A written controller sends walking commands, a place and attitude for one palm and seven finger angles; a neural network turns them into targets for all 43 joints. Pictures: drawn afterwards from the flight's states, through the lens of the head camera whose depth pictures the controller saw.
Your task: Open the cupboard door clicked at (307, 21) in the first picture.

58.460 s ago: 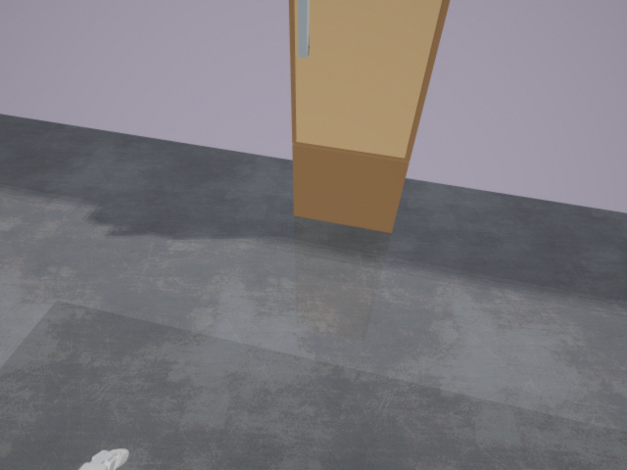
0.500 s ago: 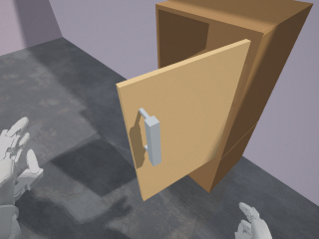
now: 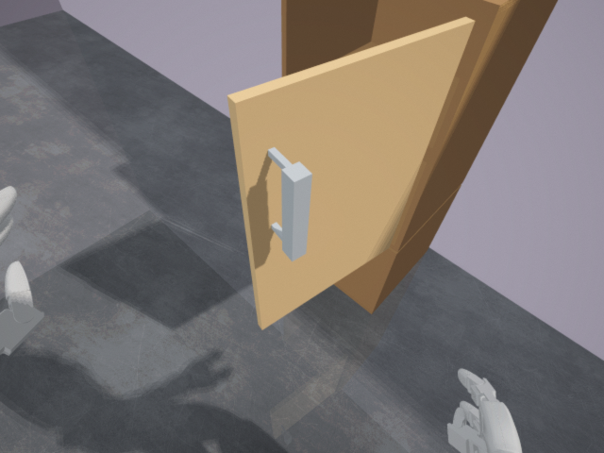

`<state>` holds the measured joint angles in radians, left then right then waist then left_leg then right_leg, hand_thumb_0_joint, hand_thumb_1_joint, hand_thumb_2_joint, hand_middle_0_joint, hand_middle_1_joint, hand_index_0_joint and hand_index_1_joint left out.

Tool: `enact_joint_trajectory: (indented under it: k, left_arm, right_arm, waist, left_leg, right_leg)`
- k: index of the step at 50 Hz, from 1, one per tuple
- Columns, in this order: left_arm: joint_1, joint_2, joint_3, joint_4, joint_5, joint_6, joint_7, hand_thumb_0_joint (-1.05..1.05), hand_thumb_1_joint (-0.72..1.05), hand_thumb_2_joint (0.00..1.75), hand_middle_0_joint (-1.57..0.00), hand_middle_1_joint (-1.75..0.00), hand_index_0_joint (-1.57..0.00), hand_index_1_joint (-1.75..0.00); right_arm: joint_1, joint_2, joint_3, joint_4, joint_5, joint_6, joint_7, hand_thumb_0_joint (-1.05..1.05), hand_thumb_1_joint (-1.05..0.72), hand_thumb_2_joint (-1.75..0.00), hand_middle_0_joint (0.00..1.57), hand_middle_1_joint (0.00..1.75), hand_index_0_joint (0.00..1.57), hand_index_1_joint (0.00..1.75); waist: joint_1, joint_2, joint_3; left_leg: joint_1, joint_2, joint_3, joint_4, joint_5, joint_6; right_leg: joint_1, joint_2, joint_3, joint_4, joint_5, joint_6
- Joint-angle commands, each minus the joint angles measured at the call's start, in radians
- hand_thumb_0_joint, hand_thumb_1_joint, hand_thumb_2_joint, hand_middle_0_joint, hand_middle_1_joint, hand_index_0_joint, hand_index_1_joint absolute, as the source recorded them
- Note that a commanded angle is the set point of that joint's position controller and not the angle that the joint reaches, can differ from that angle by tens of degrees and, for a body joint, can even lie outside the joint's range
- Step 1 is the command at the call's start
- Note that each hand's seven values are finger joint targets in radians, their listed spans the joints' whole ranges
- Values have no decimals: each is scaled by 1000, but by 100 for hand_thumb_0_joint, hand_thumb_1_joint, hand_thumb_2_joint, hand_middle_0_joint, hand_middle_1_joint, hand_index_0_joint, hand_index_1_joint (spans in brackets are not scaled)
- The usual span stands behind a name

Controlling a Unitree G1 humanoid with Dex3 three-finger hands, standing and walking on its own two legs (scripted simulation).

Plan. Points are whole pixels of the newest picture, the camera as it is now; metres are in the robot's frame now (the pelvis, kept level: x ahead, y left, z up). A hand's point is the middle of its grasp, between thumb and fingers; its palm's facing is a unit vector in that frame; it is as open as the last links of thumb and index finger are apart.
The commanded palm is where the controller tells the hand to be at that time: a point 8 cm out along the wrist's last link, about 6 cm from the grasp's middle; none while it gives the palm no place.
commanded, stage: step back with the hand held close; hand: left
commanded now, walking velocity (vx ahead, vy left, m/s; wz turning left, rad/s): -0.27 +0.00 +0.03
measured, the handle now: (285, 206) +0.42 +0.06 +0.09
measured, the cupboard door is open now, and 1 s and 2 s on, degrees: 79 79 79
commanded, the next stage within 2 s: stop stepping back and stand still in 0.58 s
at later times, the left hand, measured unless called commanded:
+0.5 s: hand out of the picture +0.11 +0.28 +0.19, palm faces +0.49 -0.72 -0.48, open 7.4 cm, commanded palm +0.05 +0.30 +0.18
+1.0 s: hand out of the picture +0.05 +0.22 +0.16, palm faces +0.34 -0.77 -0.54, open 7.4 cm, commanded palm -0.01 +0.25 +0.18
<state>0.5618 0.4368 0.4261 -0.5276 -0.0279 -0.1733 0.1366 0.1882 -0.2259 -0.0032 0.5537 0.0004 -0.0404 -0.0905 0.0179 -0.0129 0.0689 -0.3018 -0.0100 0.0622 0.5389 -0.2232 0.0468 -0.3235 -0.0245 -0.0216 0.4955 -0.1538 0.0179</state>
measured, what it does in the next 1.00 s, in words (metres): walks backwards: right foot, then left foot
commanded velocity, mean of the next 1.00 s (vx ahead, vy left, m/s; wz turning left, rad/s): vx -0.17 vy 0.03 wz -0.01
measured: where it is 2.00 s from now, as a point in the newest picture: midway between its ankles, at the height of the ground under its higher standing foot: outside the picture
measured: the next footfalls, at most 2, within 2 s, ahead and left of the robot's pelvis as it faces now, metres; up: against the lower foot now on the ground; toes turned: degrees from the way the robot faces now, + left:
right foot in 0.62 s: -0.22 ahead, -0.14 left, +0.00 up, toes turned -1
left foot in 0.78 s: -0.03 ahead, +0.05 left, +0.00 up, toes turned -1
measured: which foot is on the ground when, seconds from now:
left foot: down 0.00-0.62, up 0.64-0.76, down 0.78-1.00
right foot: down 0.00-0.32, up 0.34-0.60, down 0.62-0.80, up 0.82-0.96, down 0.98-1.00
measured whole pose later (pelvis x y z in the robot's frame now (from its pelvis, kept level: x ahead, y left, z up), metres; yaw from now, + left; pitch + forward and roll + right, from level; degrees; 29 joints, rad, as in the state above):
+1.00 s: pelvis -0.16 -0.04 +0.00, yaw -2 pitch -1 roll +1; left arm 0.60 0.48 0.46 -0.49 -0.05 -0.17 0.14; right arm 0.22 -0.22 0.01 0.58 -0.01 -0.14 -0.08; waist -0.04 -0.03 0.03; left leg -0.34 -0.03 0.04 0.46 -0.12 0.03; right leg -0.25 0.01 -0.06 0.56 -0.36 -0.01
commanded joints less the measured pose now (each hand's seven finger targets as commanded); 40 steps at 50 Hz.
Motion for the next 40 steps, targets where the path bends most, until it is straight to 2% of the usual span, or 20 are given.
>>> enact_joint_trajectory:
  k: [1, 6, 9, 11, 14, 17, 20, 23, 27, 29, 30, 31, 33, 34, 35, 36, 37, 38, 39, 40]
  left_arm:
    - [-28, 135, 133, -180, 23, -79, 38, 0, 90, 90, -20, -30, -20, -30]
    - [-89, 130, 127, -181, 37, -100, 36, 0, 90, 90, -20, -30, -20, -30]
    - [-123, 146, 123, -205, 31, -110, 40, 0, 90, 90, -20, -30, -20, -30]
    - [-132, 154, 115, -221, 21, -113, 50, 0, 90, 90, -20, -30, -20, -30]
    - [-114, 163, 123, -237, 13, -118, 60, 0, 90, 90, -20, -30, -20, -30]
    - [-102, 200, 197, -259, 35, -134, 64, 0, 90, 90, -20, -30, -20, -30]
    - [-85, 189, 190, -247, 18, -131, 57, 0, 90, 90, -20, -30, -20, -30]
    - [19, 137, 139, -195, -9, -104, 55, 0, 90, 90, -20, -30, -20, -30]
    - [-60, 121, 76, -226, -26, -77, 46, 0, 90, 90, -20, -30, -20, -30]
    - [-102, 143, 77, -235, -32, -95, 35, 0, 90, 90, -20, -30, -20, -30]
    - [-111, 183, 99, -238, -28, -103, 32, 0, 90, 90, -20, -30, -20, -30]
    - [-129, 237, 131, -254, -28, -108, 34, 0, 90, 90, -20, -30, -20, -30]
    - [-162, 324, 210, -261, -11, -139, 41, 0, 90, 90, -20, -30, -20, -30]
    - [-149, 262, 164, -243, -11, -131, 29, 0, 90, 90, -20, -30, -20, -30]
    - [-80, 256, 183, -223, -5, -103, 22, 0, 90, 90, -20, -30, -20, -30]
    - [-32, 237, 185, -224, -11, -81, 18, 0, 90, 90, -20, -30, -20, -30]
    - [-2, 221, 176, -214, -24, -62, 15, 0, 90, 90, -20, -30, -20, -30]
    - [30, 198, 161, -224, -36, -58, 15, 0, 90, 90, -20, -30, -20, -30]
    - [43, 211, 170, -254, -41, -60, 15, 0, 90, 90, -20, -30, -20, -30]
    - [37, 202, 153, -253, -41, -64, 13, 0, 90, 90, -20, -30, -20, -30]
  right_arm:
    - [-80, -139, -52, -161, -2, -72, -6, 0, -90, -90, 20, 30, 20, 30]
    - [-50, -139, -55, -153, -2, -95, -1, 0, -90, -90, 20, 30, 20, 30]
    - [-38, -130, -53, -136, -7, -103, 2, 0, -90, -90, 20, 30, 20, 30]
    - [-33, -116, -43, -112, -8, -107, 5, 0, -90, -90, 20, 30, 20, 30]
    - [-51, -121, -33, -112, -12, -105, -6, 0, -90, -90, 20, 30, 20, 30]
    - [-84, -141, -47, -128, -22, -120, -18, 0, -90, -90, 20, 30, 20, 30]
    - [-68, -113, -69, -100, -17, -151, 3, 0, -90, -90, 20, 30, 20, 30]
    - [-67, -92, -58, -80, -12, -164, 18, 0, -90, -90, 20, 30, 20, 30]
    - [-82, -111, -46, -46, -21, -164, 26, 0, -90, -90, 20, 30, 20, 30]
    - [-82, -109, -45, -33, -16, -161, 31, 0, -90, -90, 20, 30, 20, 30]
    - [-72, -94, -43, -26, -12, -147, 32, 0, -90, -90, 20, 30, 20, 30]
    - [-104, -81, -34, -33, -4, -135, 26, 0, -90, -90, 20, 30, 20, 30]
    - [-149, -66, -10, -49, -19, -158, 18, 0, -90, -90, 20, 30, 20, 30]
    - [-148, -62, -16, -56, -2, -154, 8, 0, -90, -90, 20, 30, 20, 30]
    - [-145, -70, -19, -89, 12, -145, 0, 0, -90, -90, 20, 30, 20, 30]
    - [-144, -69, -10, -101, 10, -133, -6, 0, -90, -90, 20, 30, 20, 30]
    - [-144, -81, -9, -90, 8, -123, -10, 0, -90, -90, 20, 30, 20, 30]
    - [-116, -85, -7, -81, 12, -120, -11, 0, -90, -90, 20, 30, 20, 30]
    - [-87, -114, -20, -77, 4, -127, -3, 0, -90, -90, 20, 30, 20, 30]
    - [-51, -116, -30, -78, 1, -137, 12, 0, -90, -90, 20, 30, 20, 30]
  waist:
    - [-2, 156, -112]
    - [-18, 42, -84]
    - [-26, -47, -81]
    - [-29, -82, -96]
    - [-31, 43, -87]
    - [-6, 374, -112]
    - [-8, 173, -181]
    - [-6, 175, -171]
    - [-13, 258, -166]
    - [-7, 178, -198]
    - [-12, 35, -233]
    - [-3, -129, -226]
    - [25, -149, -212]
    - [21, -188, -237]
    - [18, -246, -266]
    - [-1, -174, -281]
    - [-24, -52, -304]
    - [-41, 95, -334]
    - [-26, 223, -361]
    - [-18, 279, -333]
  left_leg:
    - [-375, 179, -195, -271, -305, 53]
    - [-395, 129, -172, -159, -424, 46]
    - [-222, 56, -132, 22, -379, 8]
    - [-46, 24, -103, 146, -285, -19]
    - [-64, 62, -170, 10, -319, -9]
    - [-492, 323, -510, -463, -615, 100]
    - [-238, 322, -411, -361, -324, 112]
    - [-104, 271, -312, -365, -229, 79]
    - [-9, 231, -237, -391, -134, 28]
    - [92, 181, -169, -261, 26, -23]
    - [148, 132, -111, -98, 97, -46]
    - [125, 56, -52, 79, 5, -65]
    - [-56, 13, -39, 320, -187, -78]
    - [-151, -23, -28, 302, -197, -71]
    - [-161, -22, -2, 235, -121, -57]
    - [-100, -37, 25, 152, -21, -52]
    - [43, -56, 40, 62, 145, -41]
    - [222, -1, -9, -20, 508, -14]
    - [353, 126, -166, -60, 791, 46]
    - [338, 231, -281, -141, 800, 86]
  right_leg:
    - [329, 10, 45, 157, 33, -7]
    - [238, -27, 127, 82, -64, -25]
    - [7, -114, 234, -113, -291, -73]
    - [-172, -170, 235, -186, -375, -101]
    - [-182, -108, 137, -96, -379, -67]
    - [228, 102, 15, 516, -220, 9]
    - [64, 91, 80, 665, -331, -8]
    - [35, 81, 22, 466, -359, -16]
    - [111, 95, -16, 80, -377, -38]
    - [105, 46, 26, -209, -213, -63]
    - [64, -64, 145, -267, -65, -95]
    - [-5, -196, 269, -283, 127, -112]
    - [42, -300, 252, -196, 484, -158]
    - [226, -242, 157, -94, 852, -118]
    - [314, -207, 104, -5, 1033, -77]
    - [317, -169, 57, 56, 1041, -68]
    - [247, -132, 14, 119, 938, -45]
    - [146, -68, -26, 187, 721, -1]
    - [26, 15, -28, 267, 189, 20]
    - [-28, 58, 20, 341, -343, 7]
